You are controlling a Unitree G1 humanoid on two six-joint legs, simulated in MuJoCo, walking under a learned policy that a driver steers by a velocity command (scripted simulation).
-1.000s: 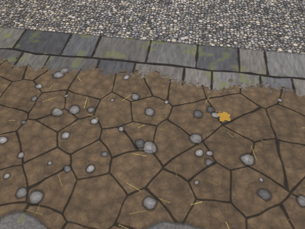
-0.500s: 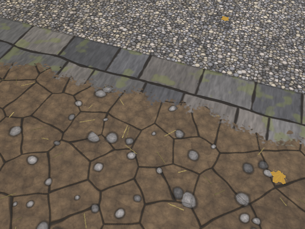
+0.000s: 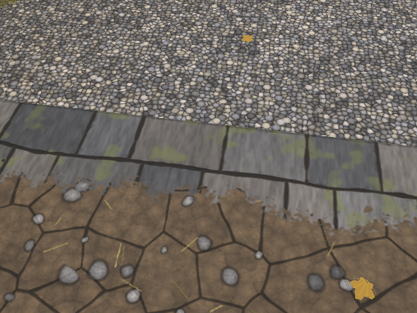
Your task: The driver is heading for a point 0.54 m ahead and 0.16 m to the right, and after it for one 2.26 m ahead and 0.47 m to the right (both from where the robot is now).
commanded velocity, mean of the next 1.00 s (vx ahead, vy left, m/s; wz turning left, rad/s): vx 0.50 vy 0.00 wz -0.56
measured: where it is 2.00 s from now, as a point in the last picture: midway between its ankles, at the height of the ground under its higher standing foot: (319, 159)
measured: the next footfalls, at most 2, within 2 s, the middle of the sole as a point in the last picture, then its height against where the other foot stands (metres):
left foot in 0.42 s outside the picture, level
right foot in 0.96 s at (303, 268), level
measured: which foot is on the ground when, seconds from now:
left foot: up 0.00-0.40, down 0.42-0.96, up 0.98-1.00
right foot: down 0.00-0.44, up 0.46-0.94, down 0.96-1.00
